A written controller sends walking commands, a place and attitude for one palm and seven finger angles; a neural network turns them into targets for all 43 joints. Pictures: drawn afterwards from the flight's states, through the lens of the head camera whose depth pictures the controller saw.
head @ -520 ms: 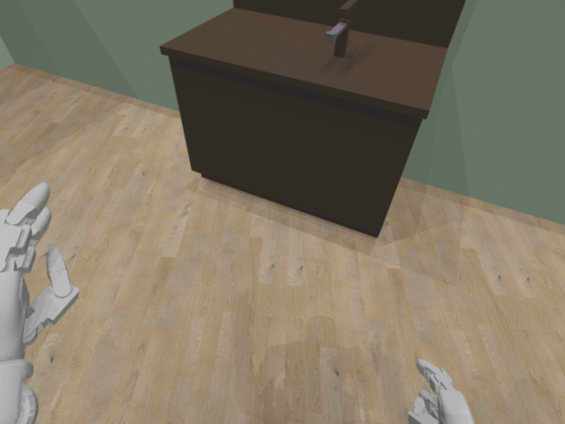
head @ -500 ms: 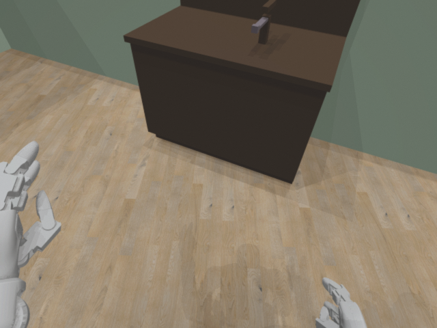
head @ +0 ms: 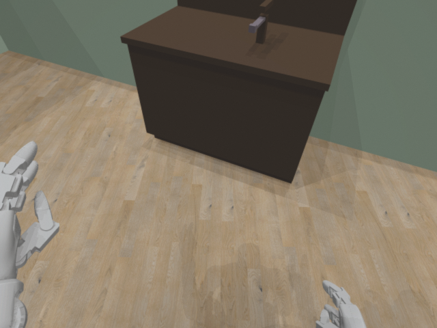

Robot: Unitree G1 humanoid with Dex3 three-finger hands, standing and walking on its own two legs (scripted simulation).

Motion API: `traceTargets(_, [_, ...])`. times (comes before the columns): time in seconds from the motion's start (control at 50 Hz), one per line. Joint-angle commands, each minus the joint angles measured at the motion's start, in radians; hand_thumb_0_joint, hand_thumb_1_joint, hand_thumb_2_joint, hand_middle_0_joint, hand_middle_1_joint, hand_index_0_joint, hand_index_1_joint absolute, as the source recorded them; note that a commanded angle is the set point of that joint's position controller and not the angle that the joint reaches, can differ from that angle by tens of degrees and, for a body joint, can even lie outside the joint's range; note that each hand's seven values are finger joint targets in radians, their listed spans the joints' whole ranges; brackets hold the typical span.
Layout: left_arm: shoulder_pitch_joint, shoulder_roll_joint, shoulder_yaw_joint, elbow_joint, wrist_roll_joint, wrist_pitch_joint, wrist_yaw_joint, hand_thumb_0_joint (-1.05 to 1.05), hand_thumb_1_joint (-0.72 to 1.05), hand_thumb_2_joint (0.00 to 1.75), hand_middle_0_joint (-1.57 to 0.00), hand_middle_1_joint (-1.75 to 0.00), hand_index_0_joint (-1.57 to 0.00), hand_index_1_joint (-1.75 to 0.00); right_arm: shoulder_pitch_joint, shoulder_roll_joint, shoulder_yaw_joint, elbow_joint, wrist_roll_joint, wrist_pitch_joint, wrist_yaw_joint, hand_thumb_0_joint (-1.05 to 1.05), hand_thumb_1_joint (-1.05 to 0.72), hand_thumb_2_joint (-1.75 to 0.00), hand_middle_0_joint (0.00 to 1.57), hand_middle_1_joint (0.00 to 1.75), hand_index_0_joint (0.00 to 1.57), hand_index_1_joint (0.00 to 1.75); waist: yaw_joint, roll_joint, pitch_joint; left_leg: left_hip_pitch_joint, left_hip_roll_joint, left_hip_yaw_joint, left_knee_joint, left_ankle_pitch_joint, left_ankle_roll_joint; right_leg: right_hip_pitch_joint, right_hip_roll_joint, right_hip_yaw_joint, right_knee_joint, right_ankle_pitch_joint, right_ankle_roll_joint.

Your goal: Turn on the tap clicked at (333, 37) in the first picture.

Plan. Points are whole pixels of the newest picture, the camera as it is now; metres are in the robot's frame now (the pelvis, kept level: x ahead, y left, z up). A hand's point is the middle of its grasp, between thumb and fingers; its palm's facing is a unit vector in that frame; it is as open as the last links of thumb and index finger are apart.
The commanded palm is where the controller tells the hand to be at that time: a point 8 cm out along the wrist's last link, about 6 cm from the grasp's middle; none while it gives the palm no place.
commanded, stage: walk to a spot facing it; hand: left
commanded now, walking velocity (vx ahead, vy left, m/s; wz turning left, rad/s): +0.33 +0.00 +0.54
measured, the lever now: (252, 28) +1.23 -0.06 +0.07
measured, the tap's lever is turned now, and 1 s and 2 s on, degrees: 0 0 0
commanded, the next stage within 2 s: turn to face it in 1.76 s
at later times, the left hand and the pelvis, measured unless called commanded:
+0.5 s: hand (52, 199) +0.25 +0.26 +0.17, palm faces +0.51 -0.76 -0.41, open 7.4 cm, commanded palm +0.18 +0.29 +0.18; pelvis +0.06 -0.01 -0.01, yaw +9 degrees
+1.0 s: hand (46, 165) +0.30 +0.29 +0.17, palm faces +0.69 -0.59 -0.42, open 7.4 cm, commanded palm +0.24 +0.32 +0.18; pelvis +0.19 +0.00 -0.01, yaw +21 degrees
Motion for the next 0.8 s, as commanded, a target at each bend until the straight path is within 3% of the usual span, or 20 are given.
traceTargets(0.0, [-0.08,0.158,0.1,-0.215,-0.002,-0.063,0.02,0.0,0.9,0.9,-0.2,-0.3,-0.2,-0.3,-0.096,-0.123,-0.048,-0.149,0.001,-0.052,-0.008,0.0,-0.9,-0.9,0.2,0.3,0.2,0.3,-0.005,0.04,-0.096,-0.058,0.056,-0.051,-0.111,-0.071,0.019,0.091,-0.046,0.021,-0.027,-0.008,-0.022])
traceTargets(0.06, [-0.089,0.169,0.109,-0.222,0.001,-0.049,0.03,0.0,0.9,0.9,-0.2,-0.3,-0.2,-0.3,-0.098,-0.131,-0.057,-0.154,-0.001,-0.042,-0.014,0.0,-0.9,-0.9,0.2,0.3,0.2,0.3,-0.012,0.032,-0.044,-0.121,0.048,-0.084,-0.083,-0.358,0.05,0.001,-0.083,0.046,-0.041,-0.344,-0.045])
traceTargets(0.12, [-0.092,0.167,0.109,-0.232,0.013,-0.038,0.039,0.0,0.9,0.9,-0.2,-0.3,-0.2,-0.3,-0.097,-0.121,-0.051,-0.154,-0.003,-0.033,-0.019,0.0,-0.9,-0.9,0.2,0.3,0.2,0.3,-0.02,0.004,0.011,-0.194,0.043,-0.125,-0.023,-0.433,0.068,-0.054,-0.123,0.089,-0.035,-0.498,-0.076])
traceTargets(0.2, [-0.117,0.202,0.146,-0.282,0.01,-0.06,0.05,0.0,0.9,0.9,-0.2,-0.3,-0.2,-0.3,-0.077,-0.117,-0.051,-0.137,-0.005,-0.047,-0.015,0.0,-0.9,-0.9,0.2,0.3,0.2,0.3,-0.022,-0.064,-0.055,-0.254,0.01,-0.076,0.124,-0.177,0.061,0.11,-0.22,0.147,0.046,-0.271,-0.123])
traceTargets(0.24, [-0.102,0.203,0.154,-0.277,0.008,-0.068,0.049,0.0,0.9,0.9,-0.2,-0.3,-0.2,-0.3,-0.062,-0.112,-0.052,-0.134,-0.003,-0.051,-0.01,0.0,-0.9,-0.9,0.2,0.3,0.2,0.3,-0.026,-0.046,-0.088,-0.168,0.01,-0.062,0.079,-0.17,0.057,0.07,-0.235,0.121,0.119,-0.233,-0.115])
traceTargets(0.26, [-0.082,0.194,0.148,-0.277,0.002,-0.065,0.044,0.0,0.9,0.9,-0.2,-0.3,-0.2,-0.3,-0.059,-0.122,-0.056,-0.138,0.003,-0.051,-0.011,0.0,-0.9,-0.9,0.2,0.3,0.2,0.3,-0.031,0.034,-0.068,-0.102,0.038,-0.118,0.001,-0.233,0.075,-0.032,-0.187,0.057,0.182,-0.317,-0.083])
traceTargets(0.28, [-0.058,0.173,0.134,-0.276,0.001,-0.063,0.037,0.0,0.9,0.9,-0.2,-0.3,-0.2,-0.3,-0.061,-0.131,-0.054,-0.139,0.008,-0.047,-0.012,0.0,-0.9,-0.9,0.2,0.3,0.2,0.3,-0.037,0.159,-0.02,-0.044,0.119,-0.276,-0.094,-0.306,0.118,-0.166,-0.098,-0.039,0.306,-0.369,-0.037])
traceTargets(0.3, [-0.076,0.161,0.127,-0.292,0.005,-0.067,0.035,0.0,0.9,0.9,-0.2,-0.3,-0.2,-0.3,-0.061,-0.138,-0.056,-0.135,0.004,-0.045,-0.011,0.0,-0.9,-0.9,0.2,0.3,0.2,0.3,-0.05,0.339,0.024,-0.008,0.247,-0.562,-0.207,-0.293,0.196,-0.287,0.002,-0.109,0.507,-0.383,0.003])
traceTargets(0.32, [-0.107,0.173,0.119,-0.283,0.021,-0.071,0.033,0.0,0.9,0.9,-0.2,-0.3,-0.2,-0.3,-0.055,-0.114,-0.052,-0.122,-0.01,-0.054,-0.009,0.0,-0.9,-0.9,0.2,0.3,0.2,0.3,-0.061,0.289,0.053,0.066,0.311,-0.703,-0.239,-0.182,0.246,-0.406,-0.033,-0.04,0.625,-0.407,-0.004])
traceTargets(0.34, [-0.126,0.187,0.125,-0.286,0.027,-0.078,0.033,0.0,0.9,0.9,-0.2,-0.3,-0.2,-0.3,-0.05,-0.113,-0.051,-0.103,-0.022,-0.06,-0.005,0.0,-0.9,-0.9,0.2,0.3,0.2,0.3,-0.055,0.203,0.047,0.128,0.327,-0.719,-0.206,-0.013,0.259,-0.461,-0.061,-0.005,0.66,-0.398,-0.005])
traceTargets(0.38, [-0.136,0.179,0.118,-0.293,0.023,-0.085,0.025,0.0,0.9,0.9,-0.2,-0.3,-0.2,-0.3,-0.049,-0.133,-0.065,-0.088,-0.019,-0.067,0.005,0.0,-0.9,-0.9,0.2,0.3,0.2,0.3,-0.037,0.115,0.009,0.183,0.292,-0.592,-0.104,0.267,0.244,-0.436,-0.063,-0.002,0.573,-0.404,0.003])
traceTargets(0.44, [-0.033,0.158,0.115,-0.287,0.007,-0.078,0.015,0.0,0.9,0.9,-0.2,-0.3,-0.2,-0.3,-0.048,-0.123,-0.065,-0.086,-0.005,-0.067,0.017,0.0,-0.9,-0.9,0.2,0.3,0.2,0.3,-0.02,0.22,-0.047,0.141,0.191,-0.364,-0.092,0.263,0.207,-0.263,-0.03,-0.106,0.416,-0.289,0.012])
traceTargets(0.52, [0.014,0.175,0.152,-0.257,-0.005,-0.072,0.008,0.0,0.9,0.9,-0.2,-0.3,-0.2,-0.3,-0.082,-0.115,-0.055,-0.096,-0.007,-0.056,0.018,0.0,-0.9,-0.9,0.2,0.3,0.2,0.3,-0.004,0.2,-0.07,-0.066,0.14,-0.242,-0.012,0.161,0.142,0.093,0.002,-0.184,0.083,-0.147,0.011])
traceTargets(0.54, [0.008,0.187,0.161,-0.243,0.0,-0.069,0.007,0.0,0.9,0.9,-0.2,-0.3,-0.2,-0.3,-0.087,-0.109,-0.055,-0.095,-0.003,-0.052,0.014,0.0,-0.9,-0.9,0.2,0.3,0.2,0.3,0.006,0.128,-0.099,-0.156,0.115,-0.195,0.084,0.109,0.116,0.245,-0.035,-0.142,-0.012,-0.109,-0.003])
traceTargets(0.56, [0.005,0.214,0.173,-0.225,0.01,-0.06,0.011,0.0,0.9,0.9,-0.2,-0.3,-0.2,-0.3,-0.066,-0.088,-0.058,-0.094,0.0,-0.045,0.012,0.0,-0.9,-0.9,0.2,0.3,0.2,0.3,0.007,-0.077,-0.146,-0.302,0.05,-0.103,0.315,-0.026,0.077,0.395,-0.207,0.061,-0.087,-0.205,-0.066])
traceTargets(0.58, [-0.029,0.243,0.197,-0.212,0.003,-0.049,0.016,0.0,0.9,0.9,-0.2,-0.3,-0.2,-0.3,-0.1,-0.085,-0.065,-0.121,0.002,-0.041,0.007,0.0,-0.9,-0.9,0.2,0.3,0.2,0.3,0.008,-0.314,-0.137,-0.492,-0.048,-0.009,0.628,-0.306,0.023,0.419,-0.463,0.486,-0.172,-0.242,-0.179])
traceTargets(0.6, [-0.064,0.251,0.211,-0.219,-0.005,-0.053,0.025,0.0,0.9,0.9,-0.2,-0.3,-0.2,-0.3,-0.122,-0.111,-0.067,-0.118,-0.012,-0.037,0.001,0.0,-0.9,-0.9,0.2,0.3,0.2,0.3,0.009,-0.232,-0.1,-0.539,-0.013,-0.072,0.794,-0.302,0.003,0.365,-0.526,0.494,-0.204,-0.226,-0.205])
traceTargets(0.66, [-0.012,0.239,0.198,-0.182,0.007,-0.068,0.009,0.0,0.9,0.9,-0.2,-0.3,-0.2,-0.3,-0.117,-0.11,-0.069,-0.097,-0.01,-0.016,0.009,0.0,-0.9,-0.9,0.2,0.3,0.2,0.3,-0.005,-0.101,-0.021,-0.517,0.067,-0.077,0.878,-0.159,-0.023,0.204,-0.426,0.248,-0.168,-0.135,-0.18])
traceTargets(0.7, [-0.012,0.215,0.175,-0.2,0.011,-0.08,0.007,0.0,0.9,0.9,-0.2,-0.3,-0.2,-0.3,-0.134,-0.101,-0.059,-0.101,-0.012,0.003,0.005,0.0,-0.9,-0.9,0.2,0.3,0.2,0.3,-0.008,-0.099,0.016,-0.514,0.079,-0.036,0.851,-0.119,-0.037,0.166,-0.382,0.067,-0.165,0.051,-0.153])
traceTargets(0.78, [-0.103,0.203,0.14,-0.279,0.009,-0.078,0.023,0.0,0.9,0.9,-0.2,-0.3,-0.2,-0.3,-0.132,-0.107,-0.069,-0.124,-0.015,-0.003,0.005,0.0,-0.9,-0.9,0.2,0.3,0.2,0.3,-0.007,-0.115,0.019,-0.423,0.107,0.04,0.576,-0.059,-0.032,0.155,-0.358,-0.091,-0.147,0.233,-0.136])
